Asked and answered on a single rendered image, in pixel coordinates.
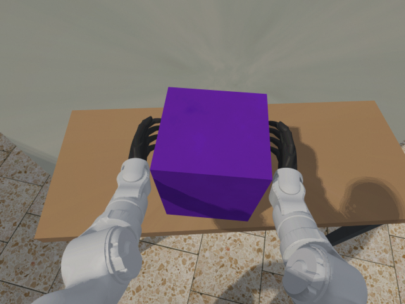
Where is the left robot hand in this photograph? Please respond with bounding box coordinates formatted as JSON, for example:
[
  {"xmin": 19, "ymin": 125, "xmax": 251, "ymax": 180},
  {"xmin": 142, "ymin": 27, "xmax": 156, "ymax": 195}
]
[{"xmin": 128, "ymin": 116, "xmax": 161, "ymax": 161}]

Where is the carton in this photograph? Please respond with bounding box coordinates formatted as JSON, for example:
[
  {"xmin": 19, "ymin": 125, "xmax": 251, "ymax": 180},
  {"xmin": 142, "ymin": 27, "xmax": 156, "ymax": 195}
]
[{"xmin": 150, "ymin": 87, "xmax": 273, "ymax": 222}]

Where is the robot right upper arm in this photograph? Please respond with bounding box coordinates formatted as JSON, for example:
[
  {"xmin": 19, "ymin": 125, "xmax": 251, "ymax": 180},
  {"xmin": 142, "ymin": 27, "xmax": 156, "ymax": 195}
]
[{"xmin": 282, "ymin": 246, "xmax": 368, "ymax": 304}]

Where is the right robot hand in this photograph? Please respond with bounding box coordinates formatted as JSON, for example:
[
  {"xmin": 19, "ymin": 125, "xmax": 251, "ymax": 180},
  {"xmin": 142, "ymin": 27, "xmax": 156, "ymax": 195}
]
[{"xmin": 269, "ymin": 121, "xmax": 297, "ymax": 170}]

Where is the left robot forearm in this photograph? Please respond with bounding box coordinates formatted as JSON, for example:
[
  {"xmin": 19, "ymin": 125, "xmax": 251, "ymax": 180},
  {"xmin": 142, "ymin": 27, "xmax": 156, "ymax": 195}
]
[{"xmin": 61, "ymin": 158, "xmax": 151, "ymax": 283}]

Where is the table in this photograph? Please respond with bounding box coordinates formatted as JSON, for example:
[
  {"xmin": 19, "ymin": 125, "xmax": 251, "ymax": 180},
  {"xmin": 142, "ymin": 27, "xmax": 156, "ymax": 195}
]
[{"xmin": 34, "ymin": 101, "xmax": 405, "ymax": 246}]

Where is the right robot forearm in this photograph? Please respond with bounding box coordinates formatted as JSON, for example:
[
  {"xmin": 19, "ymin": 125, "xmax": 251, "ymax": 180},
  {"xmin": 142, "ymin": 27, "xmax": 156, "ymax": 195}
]
[{"xmin": 269, "ymin": 168, "xmax": 347, "ymax": 266}]

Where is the robot left upper arm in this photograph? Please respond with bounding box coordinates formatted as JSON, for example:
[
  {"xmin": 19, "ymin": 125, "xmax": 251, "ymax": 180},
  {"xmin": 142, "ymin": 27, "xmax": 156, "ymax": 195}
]
[{"xmin": 31, "ymin": 226, "xmax": 142, "ymax": 304}]

